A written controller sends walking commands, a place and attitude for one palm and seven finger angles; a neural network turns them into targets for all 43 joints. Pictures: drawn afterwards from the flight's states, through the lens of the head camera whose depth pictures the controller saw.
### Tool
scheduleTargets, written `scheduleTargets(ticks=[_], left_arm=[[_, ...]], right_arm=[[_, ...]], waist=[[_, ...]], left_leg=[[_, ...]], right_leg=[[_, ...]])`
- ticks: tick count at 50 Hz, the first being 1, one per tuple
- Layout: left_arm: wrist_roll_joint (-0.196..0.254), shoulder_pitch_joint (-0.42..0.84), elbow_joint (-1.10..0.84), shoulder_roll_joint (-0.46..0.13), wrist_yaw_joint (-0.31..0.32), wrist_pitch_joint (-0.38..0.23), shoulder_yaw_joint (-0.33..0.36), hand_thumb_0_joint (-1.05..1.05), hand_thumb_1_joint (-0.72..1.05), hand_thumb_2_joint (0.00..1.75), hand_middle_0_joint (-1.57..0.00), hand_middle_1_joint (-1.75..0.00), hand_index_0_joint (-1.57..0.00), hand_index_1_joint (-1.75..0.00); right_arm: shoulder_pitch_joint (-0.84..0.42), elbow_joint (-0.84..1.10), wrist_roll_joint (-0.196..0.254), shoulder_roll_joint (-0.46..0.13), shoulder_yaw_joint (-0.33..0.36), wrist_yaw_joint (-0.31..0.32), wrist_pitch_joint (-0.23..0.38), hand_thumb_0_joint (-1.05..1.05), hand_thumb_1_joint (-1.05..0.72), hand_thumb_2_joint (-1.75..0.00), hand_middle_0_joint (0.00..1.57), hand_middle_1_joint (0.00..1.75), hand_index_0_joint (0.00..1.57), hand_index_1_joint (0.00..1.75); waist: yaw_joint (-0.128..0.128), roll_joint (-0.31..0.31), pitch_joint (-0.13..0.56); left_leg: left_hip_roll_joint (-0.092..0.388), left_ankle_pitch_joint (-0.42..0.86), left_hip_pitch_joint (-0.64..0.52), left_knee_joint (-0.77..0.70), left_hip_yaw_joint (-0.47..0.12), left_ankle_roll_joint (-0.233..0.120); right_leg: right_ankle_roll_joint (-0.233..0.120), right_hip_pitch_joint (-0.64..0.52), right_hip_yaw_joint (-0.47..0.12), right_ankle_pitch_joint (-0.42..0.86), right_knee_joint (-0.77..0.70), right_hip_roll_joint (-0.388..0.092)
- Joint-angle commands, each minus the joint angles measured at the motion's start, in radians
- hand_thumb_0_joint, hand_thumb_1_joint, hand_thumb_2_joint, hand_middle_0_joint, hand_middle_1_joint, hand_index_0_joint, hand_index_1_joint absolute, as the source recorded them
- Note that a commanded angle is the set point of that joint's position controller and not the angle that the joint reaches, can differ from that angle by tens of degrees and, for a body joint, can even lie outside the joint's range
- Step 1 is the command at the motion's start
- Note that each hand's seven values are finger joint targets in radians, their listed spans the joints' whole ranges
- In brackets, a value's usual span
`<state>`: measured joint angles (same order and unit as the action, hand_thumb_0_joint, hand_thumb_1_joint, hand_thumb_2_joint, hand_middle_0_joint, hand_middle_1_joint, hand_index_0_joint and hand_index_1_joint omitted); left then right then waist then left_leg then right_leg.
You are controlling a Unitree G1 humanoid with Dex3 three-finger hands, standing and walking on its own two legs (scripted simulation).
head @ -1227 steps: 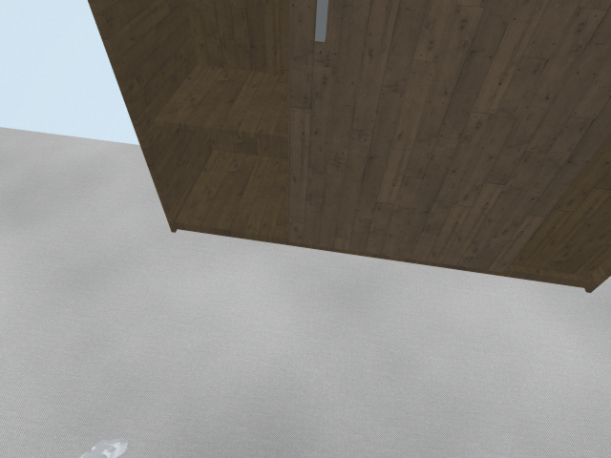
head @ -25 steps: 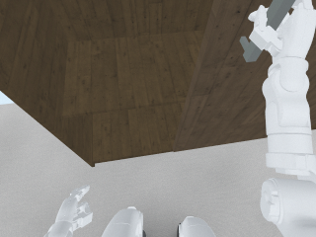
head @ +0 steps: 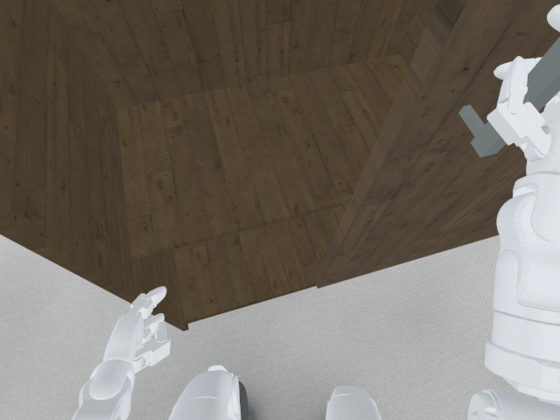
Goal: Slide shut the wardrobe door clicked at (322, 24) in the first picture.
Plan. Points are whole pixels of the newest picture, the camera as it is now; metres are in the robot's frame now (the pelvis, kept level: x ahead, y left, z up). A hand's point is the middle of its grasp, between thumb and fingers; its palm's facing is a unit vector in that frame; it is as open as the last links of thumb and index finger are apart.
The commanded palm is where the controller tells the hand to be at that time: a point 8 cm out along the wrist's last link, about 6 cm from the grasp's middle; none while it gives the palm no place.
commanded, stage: step sideways, sliding the door along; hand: right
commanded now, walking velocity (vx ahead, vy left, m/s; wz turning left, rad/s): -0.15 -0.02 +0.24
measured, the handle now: (542, 50) +0.41 -0.28 +0.24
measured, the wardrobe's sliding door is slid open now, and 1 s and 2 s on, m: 0.45 0.22 0.01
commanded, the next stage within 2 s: none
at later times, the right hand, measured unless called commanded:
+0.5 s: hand (402, 133) +0.35 -0.14 +0.21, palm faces +0.41 +0.91 -0.05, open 7.4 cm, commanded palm +0.30 -0.11 +0.20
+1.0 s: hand (273, 168) +0.32 -0.02 +0.20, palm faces +0.25 +0.97 -0.04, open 7.5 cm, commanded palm +0.29 -0.01 +0.20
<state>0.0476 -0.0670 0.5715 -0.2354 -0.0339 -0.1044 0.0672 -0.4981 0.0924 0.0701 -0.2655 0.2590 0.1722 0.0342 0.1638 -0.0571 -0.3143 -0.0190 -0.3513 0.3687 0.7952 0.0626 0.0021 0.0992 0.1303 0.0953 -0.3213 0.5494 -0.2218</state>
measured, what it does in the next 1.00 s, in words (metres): steps to the left: right foot, then left foot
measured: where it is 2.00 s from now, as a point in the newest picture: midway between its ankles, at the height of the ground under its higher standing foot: outside the picture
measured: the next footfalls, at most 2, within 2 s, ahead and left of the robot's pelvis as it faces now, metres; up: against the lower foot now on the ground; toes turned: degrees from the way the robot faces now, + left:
right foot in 0.26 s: +0.06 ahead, -0.08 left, +0.00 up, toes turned -6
left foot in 0.54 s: +0.15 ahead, +0.17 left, +0.00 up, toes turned +8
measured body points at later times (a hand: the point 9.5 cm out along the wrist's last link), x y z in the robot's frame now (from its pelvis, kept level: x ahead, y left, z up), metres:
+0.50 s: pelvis +0.06 +0.06 +0.00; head +0.14 +0.05 +0.44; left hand +0.29 +0.24 -0.09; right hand +0.32 -0.19 +0.21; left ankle +0.11 +0.17 -0.71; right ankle +0.00 -0.12 -0.73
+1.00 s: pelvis +0.01 +0.14 +0.00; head +0.08 +0.14 +0.44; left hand +0.22 +0.33 -0.09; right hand +0.30 -0.07 +0.21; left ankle +0.03 +0.27 -0.71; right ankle +0.02 -0.07 -0.73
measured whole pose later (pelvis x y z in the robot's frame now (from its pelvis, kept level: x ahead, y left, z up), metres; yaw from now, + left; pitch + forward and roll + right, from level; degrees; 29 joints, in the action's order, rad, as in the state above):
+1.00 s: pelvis +0.01 +0.14 +0.00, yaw +8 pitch -5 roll +3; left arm 0.01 -0.07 0.54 -0.14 -0.08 -0.11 -0.01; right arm -0.10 0.42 0.05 -0.17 0.16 0.17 0.13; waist 0.15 -0.05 -0.26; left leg 0.00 -0.32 0.30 0.71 0.08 0.01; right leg 0.16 0.14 0.13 -0.27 0.53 -0.31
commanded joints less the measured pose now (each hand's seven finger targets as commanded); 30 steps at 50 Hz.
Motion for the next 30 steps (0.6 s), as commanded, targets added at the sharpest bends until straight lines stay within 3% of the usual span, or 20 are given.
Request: scheduleTargets(ticks=[1,3,4,5,6,7,9,10,11,12,13,14,15,18,20,23,26,28,29,30], left_arm=[[0.015,0.03,-0.161,-0.092,-0.013,-0.083,0.014,0.0,0.9,0.9,-0.2,-0.3,-0.2,-0.3],[0.019,0.033,-0.168,-0.093,0.002,-0.091,0.008,0.0,0.9,0.9,-0.2,-0.3,-0.2,-0.3],[0.013,0.036,-0.172,-0.067,0.01,-0.091,0.0,0.0,0.9,0.9,-0.2,-0.3,-0.2,-0.3],[0.017,0.025,-0.17,-0.067,0.019,-0.087,0.008,0.0,0.9,0.9,-0.2,-0.3,-0.2,-0.3],[0.018,0.018,-0.154,-0.062,0.025,-0.086,0.009,0.0,0.9,0.9,-0.2,-0.3,-0.2,-0.3],[0.016,-0.001,-0.143,-0.041,0.027,-0.084,-0.008,0.0,0.9,0.9,-0.2,-0.3,-0.2,-0.3],[0.013,0.031,-0.123,-0.03,0.034,-0.091,-0.029,0.0,0.9,0.9,-0.2,-0.3,-0.2,-0.3],[0.011,0.029,-0.122,-0.036,0.034,-0.085,-0.017,0.0,0.9,0.9,-0.2,-0.3,-0.2,-0.3],[0.011,0.031,-0.124,-0.047,0.028,-0.079,0.002,0.0,0.9,0.9,-0.2,-0.3,-0.2,-0.3],[0.009,0.04,-0.14,-0.078,0.021,-0.078,0.028,0.0,0.9,0.9,-0.2,-0.3,-0.2,-0.3],[0.009,0.039,-0.161,-0.101,0.006,-0.07,0.04,0.0,0.9,0.9,-0.2,-0.3,-0.2,-0.3],[0.002,0.028,-0.168,-0.108,-0.007,-0.07,0.05,0.0,0.9,0.9,-0.2,-0.3,-0.2,-0.3],[-0.024,0.03,-0.188,-0.09,-0.009,-0.084,0.039,0.0,0.9,0.9,-0.2,-0.3,-0.2,-0.3],[-0.024,0.032,-0.181,-0.096,0.001,-0.093,0.022,0.0,0.9,0.9,-0.2,-0.3,-0.2,-0.3],[-0.022,0.027,-0.187,-0.078,-0.007,-0.094,0.002,0.0,0.9,0.9,-0.2,-0.3,-0.2,-0.3],[-0.009,0.041,-0.19,-0.08,-0.016,-0.102,-0.015,0.0,0.9,0.9,-0.2,-0.3,-0.2,-0.3],[-0.007,0.051,-0.197,-0.06,-0.016,-0.101,-0.026,0.0,0.9,0.9,-0.2,-0.3,-0.2,-0.3],[-0.004,0.045,-0.188,-0.058,0.0,-0.089,-0.022,0.0,0.9,0.9,-0.2,-0.3,-0.2,-0.3],[-0.006,0.037,-0.187,-0.046,-0.002,-0.079,-0.013,0.0,0.9,0.9,-0.2,-0.3,-0.2,-0.3],[-0.007,0.052,-0.191,-0.031,-0.004,-0.08,-0.006,0.0,0.9,0.9,-0.2,-0.3,-0.2,-0.3]], right_arm=[[-0.332,0.435,-0.022,0.017,-0.304,-0.108,0.175,0.0,-0.9,-0.9,0.45,1.4,0.45,1.4],[-0.289,0.478,-0.035,-0.011,-0.3,-0.108,0.172,0.0,-0.9,-0.9,0.45,1.4,0.45,1.4],[-0.26,0.48,-0.036,-0.016,-0.3,-0.103,0.171,0.0,-0.9,-0.9,0.45,1.4,0.45,1.4],[-0.226,0.508,-0.025,-0.044,-0.28,-0.094,0.169,0.0,-0.9,-0.9,0.45,1.4,0.45,1.4],[-0.172,0.529,-0.013,-0.036,-0.281,-0.081,0.16,0.0,-0.9,-0.9,0.45,1.4,0.45,1.4],[-0.129,0.589,-0.004,-0.012,-0.301,-0.072,0.164,0.0,-0.9,-0.9,0.45,1.4,0.45,1.4],[-0.078,0.708,-0.002,0.013,-0.307,-0.043,0.176,0.0,-0.9,-0.9,0.45,1.4,0.45,1.4],[-0.05,0.744,-0.007,0.009,-0.306,-0.037,0.18,0.0,-0.9,-0.9,0.45,1.4,0.45,1.4],[-0.029,0.767,-0.01,0.034,-0.341,-0.039,0.182,0.0,-0.9,-0.9,0.45,1.4,0.45,1.4],[-0.004,0.779,-0.008,0.039,-0.344,-0.047,0.193,0.0,-0.9,-0.9,0.45,1.4,0.45,1.4],[0.029,0.803,-0.011,0.032,-0.36,-0.055,0.208,0.0,-0.9,-0.9,0.45,1.4,0.45,1.4],[0.048,0.75,-0.027,0.092,-0.398,-0.069,0.211,0.0,-0.9,-0.9,0.45,1.4,0.45,1.4],[0.008,0.817,-0.036,0.099,-0.403,-0.071,0.227,0.0,-0.9,-0.9,0.45,1.4,0.45,1.4],[0.05,0.801,-0.046,0.05,-0.377,-0.062,0.214,0.0,-0.9,-0.9,0.45,1.4,0.45,1.4],[0.084,0.761,-0.051,0.083,-0.398,-0.073,0.206,0.0,-0.9,-0.9,0.45,1.4,0.45,1.4],[0.067,0.79,-0.064,0.046,-0.387,-0.087,0.211,0.0,-0.9,-0.9,0.45,1.4,0.45,1.4],[0.109,0.771,-0.059,0.057,-0.38,-0.095,0.206,0.0,-0.9,-0.9,0.45,1.4,0.45,1.4],[0.092,0.818,-0.053,0.0,-0.355,-0.081,0.199,0.0,-0.9,-0.9,0.45,1.4,0.45,1.4],[0.166,0.769,-0.038,0.019,-0.354,-0.081,0.184,0.0,-0.9,-0.9,0.45,1.4,0.45,1.4],[0.189,0.819,-0.027,0.011,-0.341,-0.071,0.177,0.0,-0.9,-0.9,0.45,1.4,0.45,1.4]], waist=[[-0.182,-0.23,0.589],[-0.185,-0.129,0.575],[-0.191,-0.043,0.559],[-0.17,0.165,0.569],[-0.154,0.281,0.594],[-0.151,0.251,0.604],[-0.176,0.165,0.652],[-0.186,0.178,0.681],[-0.189,0.163,0.712],[-0.179,0.072,0.728],[-0.164,-0.053,0.728],[-0.169,-0.072,0.663],[-0.18,-0.141,0.596],[-0.174,-0.224,0.49],[-0.173,-0.225,0.481],[-0.182,-0.242,0.455],[-0.183,-0.165,0.447],[-0.191,0.009,0.433],[-0.181,0.252,0.513],[-0.164,0.36,0.549]], left_leg=[[0.005,0.22,-0.095,-0.252,0.052,0.004],[0.04,0.554,-0.231,-0.347,0.032,0.015],[0.101,0.859,-0.274,-0.347,-0.03,0.004],[0.211,1.268,-0.38,-0.305,-0.243,-0.066],[0.308,1.537,-0.483,-0.256,-0.387,-0.122],[0.356,1.53,-0.533,-0.235,-0.405,-0.14],[0.346,1.485,-0.623,-0.161,-0.358,-0.154],[0.296,1.407,-0.558,-0.12,-0.317,-0.126],[0.24,1.235,-0.41,-0.081,-0.245,-0.072],[0.135,0.904,-0.187,-0.016,-0.156,0.002],[0.088,0.186,0.012,0.127,-0.103,0.017],[0.023,-0.092,0.165,0.258,-0.082,0.009],[0.034,-0.163,0.225,0.308,-0.067,0.014],[0.039,-0.09,0.242,0.255,0.003,0.009],[0.019,-0.008,0.117,0.09,0.059,0.003],[0.011,0.19,-0.028,-0.107,0.105,0.005],[0.041,0.355,-0.15,-0.208,0.072,0.012],[0.13,0.84,-0.155,-0.304,-0.059,-0.015],[0.241,1.197,-0.27,-0.3,-0.305,-0.12],[0.339,1.37,-0.311,-0.33,-0.458,-0.176]], right_leg=[[-0.134,-0.412,0.054,1.098,0.171,-0.133],[-0.117,-0.281,0.082,0.866,0.24,-0.071],[-0.09,-0.178,0.101,0.662,0.282,-0.014],[-0.061,0.02,0.073,0.235,0.395,0.078],[-0.057,0.193,-0.007,-0.219,0.466,0.146],[-0.069,0.277,-0.099,-0.332,0.433,0.141],[-0.083,0.29,-0.106,-0.226,0.148,0.133],[-0.084,0.155,-0.071,-0.024,0.024,0.125],[-0.098,-0.056,-0.04,0.343,-0.063,0.082],[-0.155,-0.289,-0.11,0.815,-0.055,-0.066],[-0.235,-0.424,-0.188,1.126,-0.081,-0.24],[-0.27,-0.503,-0.154,1.298,-0.071,-0.276],[-0.294,-0.48,-0.128,1.307,-0.058,-0.289],[-0.229,-0.452,0.027,1.193,-0.04,-0.229],[-0.182,-0.381,0.096,1.199,0.018,-0.202],[-0.155,-0.308,0.113,1.118,0.117,-0.175],[-0.139,-0.169,0.081,0.856,0.186,-0.165],[-0.101,-0.124,0.102,0.589,0.307,-0.074],[-0.058,0.047,0.063,0.067,0.446,0.069],[-0.058,0.161,-0.043,-0.338,0.544,0.153]])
